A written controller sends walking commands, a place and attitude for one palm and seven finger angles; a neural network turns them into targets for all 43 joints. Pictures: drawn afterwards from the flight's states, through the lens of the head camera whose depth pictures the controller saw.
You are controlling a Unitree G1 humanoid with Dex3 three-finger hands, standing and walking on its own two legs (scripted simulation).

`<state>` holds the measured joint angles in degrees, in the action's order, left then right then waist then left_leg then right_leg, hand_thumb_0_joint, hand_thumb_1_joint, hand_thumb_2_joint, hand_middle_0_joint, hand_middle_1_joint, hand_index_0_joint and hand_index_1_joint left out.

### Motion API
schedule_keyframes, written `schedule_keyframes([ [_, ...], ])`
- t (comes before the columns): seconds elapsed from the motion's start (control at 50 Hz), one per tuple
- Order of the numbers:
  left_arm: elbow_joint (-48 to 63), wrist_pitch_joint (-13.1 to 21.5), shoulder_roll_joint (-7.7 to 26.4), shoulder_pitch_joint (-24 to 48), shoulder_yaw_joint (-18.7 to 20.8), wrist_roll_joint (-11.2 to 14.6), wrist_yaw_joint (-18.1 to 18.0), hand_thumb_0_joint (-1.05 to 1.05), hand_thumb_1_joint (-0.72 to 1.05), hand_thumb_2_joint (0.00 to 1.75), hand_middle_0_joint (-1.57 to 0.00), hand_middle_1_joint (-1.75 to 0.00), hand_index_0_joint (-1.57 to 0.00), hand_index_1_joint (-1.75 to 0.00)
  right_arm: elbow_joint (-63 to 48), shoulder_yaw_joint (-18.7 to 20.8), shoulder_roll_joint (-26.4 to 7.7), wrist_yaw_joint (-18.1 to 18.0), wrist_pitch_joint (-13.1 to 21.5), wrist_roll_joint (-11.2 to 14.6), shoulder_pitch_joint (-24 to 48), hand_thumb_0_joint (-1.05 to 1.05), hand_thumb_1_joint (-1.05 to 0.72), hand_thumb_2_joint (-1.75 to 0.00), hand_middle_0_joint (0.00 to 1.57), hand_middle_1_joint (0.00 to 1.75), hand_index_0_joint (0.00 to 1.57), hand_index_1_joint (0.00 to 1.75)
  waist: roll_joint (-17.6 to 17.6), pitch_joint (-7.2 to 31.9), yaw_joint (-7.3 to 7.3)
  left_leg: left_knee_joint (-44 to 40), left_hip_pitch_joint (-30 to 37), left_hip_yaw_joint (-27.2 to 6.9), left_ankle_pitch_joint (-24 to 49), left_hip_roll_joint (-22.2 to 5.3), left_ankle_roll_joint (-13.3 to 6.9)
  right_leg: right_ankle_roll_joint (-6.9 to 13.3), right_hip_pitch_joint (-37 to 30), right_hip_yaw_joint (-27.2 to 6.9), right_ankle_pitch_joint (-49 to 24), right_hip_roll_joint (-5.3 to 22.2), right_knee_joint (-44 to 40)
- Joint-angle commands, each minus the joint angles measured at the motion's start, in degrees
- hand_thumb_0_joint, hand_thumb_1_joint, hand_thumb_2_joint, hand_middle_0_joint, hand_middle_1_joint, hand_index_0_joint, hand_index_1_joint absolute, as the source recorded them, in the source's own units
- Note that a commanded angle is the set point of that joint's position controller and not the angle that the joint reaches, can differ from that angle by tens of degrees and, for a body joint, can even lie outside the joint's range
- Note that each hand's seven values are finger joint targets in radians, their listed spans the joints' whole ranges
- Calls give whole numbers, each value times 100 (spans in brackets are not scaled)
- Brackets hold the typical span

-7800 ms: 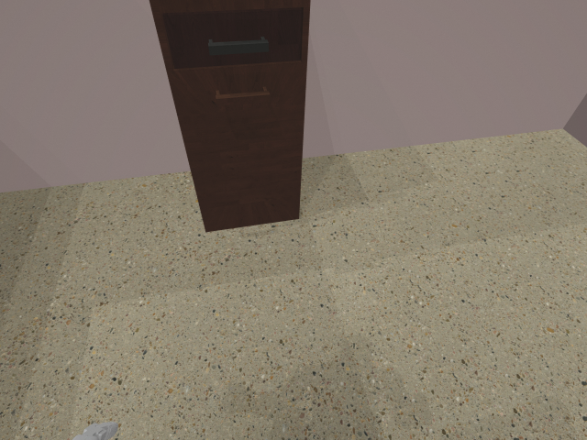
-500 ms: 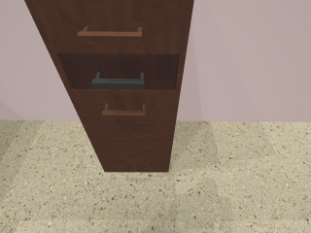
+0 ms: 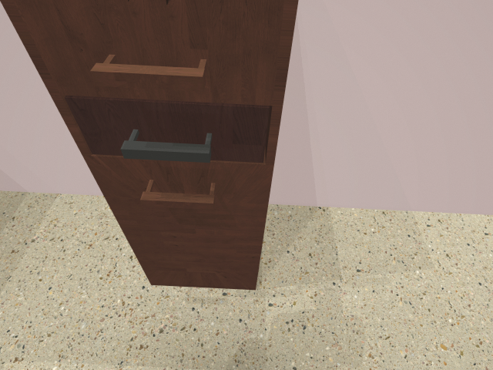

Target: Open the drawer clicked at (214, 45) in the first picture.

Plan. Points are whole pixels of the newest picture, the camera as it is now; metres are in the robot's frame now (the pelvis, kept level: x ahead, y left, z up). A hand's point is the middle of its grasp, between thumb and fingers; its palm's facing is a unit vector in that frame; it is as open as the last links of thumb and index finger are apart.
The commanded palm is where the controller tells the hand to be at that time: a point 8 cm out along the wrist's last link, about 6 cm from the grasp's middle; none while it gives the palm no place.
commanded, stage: come to a stop and stand still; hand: left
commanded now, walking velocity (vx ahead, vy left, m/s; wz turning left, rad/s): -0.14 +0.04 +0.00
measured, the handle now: (169, 143) +0.50 +0.21 +0.07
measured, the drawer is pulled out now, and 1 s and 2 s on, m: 0.00 0.00 0.00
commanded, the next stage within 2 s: look again from close up in 0.64 s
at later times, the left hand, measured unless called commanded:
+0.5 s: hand out of the picture +0.00 +0.14 -0.16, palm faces +0.09 -0.98 -0.20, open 7.3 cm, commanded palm none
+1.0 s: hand out of the picture -0.03 +0.16 -0.17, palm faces +0.07 -0.98 -0.19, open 7.4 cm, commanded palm none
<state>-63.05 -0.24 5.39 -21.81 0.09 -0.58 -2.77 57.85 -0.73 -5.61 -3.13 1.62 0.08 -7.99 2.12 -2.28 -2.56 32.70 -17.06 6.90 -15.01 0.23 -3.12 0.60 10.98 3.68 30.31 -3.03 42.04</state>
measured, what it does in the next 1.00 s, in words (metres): steps on the spot: right foot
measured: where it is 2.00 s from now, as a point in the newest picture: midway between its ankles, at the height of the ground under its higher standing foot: outside the picture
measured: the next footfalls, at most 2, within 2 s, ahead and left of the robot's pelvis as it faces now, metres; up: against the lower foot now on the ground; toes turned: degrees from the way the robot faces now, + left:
right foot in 0.12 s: +0.02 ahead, -0.12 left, +0.00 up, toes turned -1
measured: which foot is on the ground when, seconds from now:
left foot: down 0.00-1.00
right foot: up 0.00-0.10, down 0.12-1.00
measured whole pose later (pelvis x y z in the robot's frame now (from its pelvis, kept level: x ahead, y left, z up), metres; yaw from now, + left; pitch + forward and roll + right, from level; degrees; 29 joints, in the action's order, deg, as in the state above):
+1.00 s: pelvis -0.02 -0.01 +0.01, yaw +2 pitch -1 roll +0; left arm -62.7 0.9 7.6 -18.3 -0.4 -0.6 -1.9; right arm 61.1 -0.6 -7.9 -1.1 0.9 -0.8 -19.7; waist -1.6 0.0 0.5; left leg 30.8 -12.9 2.4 -17.3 -0.6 -0.9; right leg 0.6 12.8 3.6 16.4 0.6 29.7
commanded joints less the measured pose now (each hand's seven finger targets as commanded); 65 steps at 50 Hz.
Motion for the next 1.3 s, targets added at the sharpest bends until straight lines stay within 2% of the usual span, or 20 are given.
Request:
schedule_keyframes([
  [0.0,310,-50,494,-404,146,-46,-27,0,90,90,-20,-30,-20,-30,-161,192,-901,-4,-83,-80,-238,0,-90,-90,20,30,20,30,-918,-102,3,-1278,88,-1491,3934,-1655,-1052,-79,441,-343,-36,661,209],
  [0.04,269,-57,407,-564,175,-85,-13,0,90,90,-20,-30,-20,-30,-250,298,-1003,45,-141,-102,-242,0,-90,-90,20,30,20,30,-502,255,-52,-1027,-13,-1230,3016,-1396,-805,-109,29,-127,-1063,567,-391],
  [0.08,348,-2,555,-548,201,-121,-16,0,90,90,-20,-30,-20,-30,-344,352,-970,101,-171,-93,-238,0,-90,-90,20,30,20,30,71,383,-58,-708,-200,-1034,1674,-988,-386,-74,-163,-367,-1984,657,-1178],
  [0.12,552,45,1033,-98,239,-120,16,0,90,90,-20,-30,-20,-30,-432,361,-779,181,-257,-75,-286,0,-90,-90,20,30,20,30,826,146,170,-116,-256,-489,-226,-185,176,396,478,-1626,-1896,1646,-2104],
  [0.14,680,34,1260,121,276,-102,42,0,90,90,-20,-30,-20,-30,-424,381,-706,213,-312,-90,-281,0,-90,-90,20,30,20,30,913,74,203,337,-84,-367,-579,-4,292,694,927,-1947,-1499,2053,-2494],
  [0.2,806,47,1157,478,257,-116,33,0,90,90,-20,-30,-20,-30,-332,352,-604,228,-353,-121,-307,0,-90,-90,20,30,20,30,706,-281,259,1084,-121,-576,-724,-144,261,915,1262,-1725,-1891,1938,-2620],
  [0.28,757,87,1161,444,226,-73,71,0,90,90,-20,-30,-20,-30,-97,254,-569,223,-221,-61,-717,0,-90,-90,20,30,20,30,438,-3,293,-632,451,-552,274,-191,273,506,620,-965,-2700,1364,-1900],
  [0.32,715,96,1023,309,194,-16,86,0,90,90,-20,-30,-20,-30,-56,214,-793,175,-112,-94,-730,0,-90,-90,20,30,20,30,-254,258,160,-914,678,-986,1548,-644,114,221,438,-711,-2710,980,-1631],
  [0.4,512,112,1080,350,183,15,99,0,90,90,-20,-30,-20,-30,123,135,-812,129,-75,-95,-707,0,-90,-90,20,30,20,30,-652,425,88,-949,420,-914,1473,-693,164,141,-189,-632,-2809,973,-1761],
  [0.56,265,106,999,392,121,18,133,0,90,90,-20,-30,-20,-30,377,70,-720,135,-119,-104,-1021,0,-90,-90,20,30,20,30,-188,-217,163,-1216,187,-821,205,-516,250,196,126,-770,-1360,963,-2440],
  [0.68,169,120,897,288,106,14,122,0,90,90,-20,-30,-20,-30,521,57,-636,129,-114,-102,-1249,0,-90,-90,20,30,20,30,-145,-331,196,-1268,239,-807,183,-508,248,200,238,-727,-1243,902,-2510],
  [0.7,168,129,873,259,107,16,119,0,90,90,-20,-30,-20,-30,518,54,-623,134,-101,-102,-1289,0,-90,-90,20,30,20,30,-133,-292,188,-1272,225,-804,231,-506,240,192,197,-715,-1300,912,-2495],
  [0.72,-35,265,998,-285,81,-53,-129,0,90,90,-20,-30,-20,-30,164,145,-924,199,-47,-50,-522,0,-90,-90,20,30,20,30,-294,-625,-65,4,-101,-570,-38,-462,436,-58,405,-1181,-3328,1323,-2483],
  [0.74,280,314,1310,40,99,-50,-85,0,90,90,-20,-30,-20,-30,-3,132,-527,228,-144,-56,-987,0,-90,-90,20,30,20,30,-97,-96,367,319,36,-677,-624,-331,365,293,422,-1588,-2197,1743,-2719],
  [0.76,400,308,1225,322,103,-44,-32,0,90,90,-20,-30,-20,-30,81,140,-552,238,-149,-80,-1185,0,-90,-90,20,30,20,30,-374,-83,450,317,254,-648,-571,-366,328,548,772,-1401,-921,1626,-2821],
  [0.78,444,314,1282,461,149,-41,-18,0,90,90,-20,-30,-20,-30,100,137,-513,266,-154,-102,-1438,0,-90,-90,20,30,20,30,-284,199,545,45,460,-544,-250,-338,286,582,745,-1167,-689,1458,-2674],
  [0.84,437,307,943,413,94,-2,11,0,90,90,-20,-30,-20,-30,114,122,-629,251,-53,-110,-1593,0,-90,-90,20,30,20,30,-142,64,505,-496,388,-807,142,-439,178,396,734,-780,-818,1007,-2212],
  [0.9,363,228,804,246,61,1,49,0,90,90,-20,-30,-20,-30,93,97,-713,212,6,-119,-1428,0,-90,-90,20,30,20,30,-587,-274,322,-1046,-124,-1125,168,-618,62,259,394,-541,-1289,747,-1796],
  [1.06,216,183,751,98,22,15,66,0,90,90,-20,-30,-20,-30,254,52,-820,145,65,-92,-1351,0,-90,-90,20,30,20,30,-202,-301,227,-1222,70,-1076,588,-606,26,158,65,-471,-1986,813,-1722],
  [1.28,127,154,803,170,39,1,58,0,90,90,-20,-30,-20,-30,473,41,-835,120,87,-90,-1302,0,-90,-90,20,30,20,30,-296,-128,226,-1301,421,-1033,1215,-614,22,99,-131,-425,-2336,854,-1717],
])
